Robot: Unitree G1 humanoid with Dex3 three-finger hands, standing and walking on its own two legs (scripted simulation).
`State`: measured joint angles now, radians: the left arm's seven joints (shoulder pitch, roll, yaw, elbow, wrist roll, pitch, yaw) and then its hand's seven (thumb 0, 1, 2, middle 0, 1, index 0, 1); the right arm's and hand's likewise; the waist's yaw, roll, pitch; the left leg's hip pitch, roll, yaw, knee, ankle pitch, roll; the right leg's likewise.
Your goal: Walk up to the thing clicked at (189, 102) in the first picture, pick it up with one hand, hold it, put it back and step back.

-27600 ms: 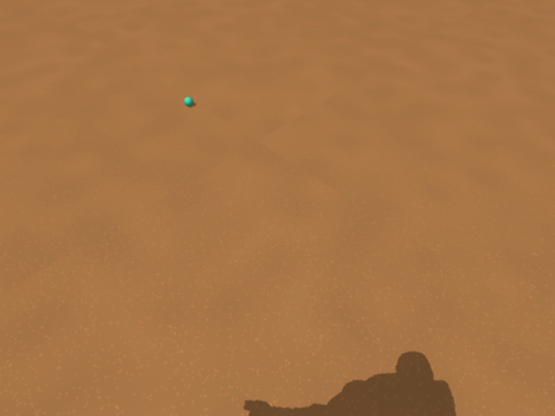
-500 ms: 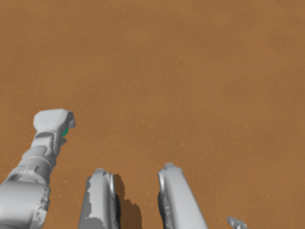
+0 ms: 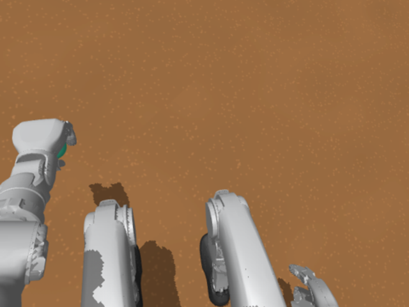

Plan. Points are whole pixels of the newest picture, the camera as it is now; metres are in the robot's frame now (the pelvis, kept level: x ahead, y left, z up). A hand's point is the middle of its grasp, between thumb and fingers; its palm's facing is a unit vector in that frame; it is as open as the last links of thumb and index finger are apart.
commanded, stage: crouch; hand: left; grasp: from above
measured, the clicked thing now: (51, 146) +0.44 +0.27 -0.19
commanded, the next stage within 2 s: lower in 0.62 s
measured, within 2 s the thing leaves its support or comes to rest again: neither
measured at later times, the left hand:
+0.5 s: hand (62, 154) +0.44 +0.26 -0.23, palm faces -0.46 -0.06 -0.89, open 6.8 cm
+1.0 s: hand (70, 158) +0.44 +0.26 -0.28, palm faces -0.48 -0.07 -0.87, open 6.8 cm
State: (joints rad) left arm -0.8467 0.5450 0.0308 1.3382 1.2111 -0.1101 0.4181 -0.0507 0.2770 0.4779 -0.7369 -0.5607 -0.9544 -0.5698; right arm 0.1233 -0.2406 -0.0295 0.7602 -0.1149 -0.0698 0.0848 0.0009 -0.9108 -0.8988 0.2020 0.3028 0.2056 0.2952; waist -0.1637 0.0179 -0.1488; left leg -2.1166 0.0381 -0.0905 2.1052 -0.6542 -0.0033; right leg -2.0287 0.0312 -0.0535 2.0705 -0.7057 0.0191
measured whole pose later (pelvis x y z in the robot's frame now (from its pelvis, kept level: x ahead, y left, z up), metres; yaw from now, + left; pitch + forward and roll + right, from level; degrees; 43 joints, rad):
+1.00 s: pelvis -0.01 +0.00 -0.10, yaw -4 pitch +33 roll -7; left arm -0.96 0.71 0.08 1.53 1.25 -0.19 0.45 -0.06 0.30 0.44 -0.73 -0.56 -0.94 -0.57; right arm 0.12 -0.27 0.09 0.77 -0.17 -0.08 0.13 0.00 -0.91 -0.90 0.20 0.30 0.21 0.30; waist -0.23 -0.03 -0.02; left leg -2.34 0.04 -0.16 2.41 -0.65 -0.02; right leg -2.24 0.06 -0.10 2.35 -0.69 0.02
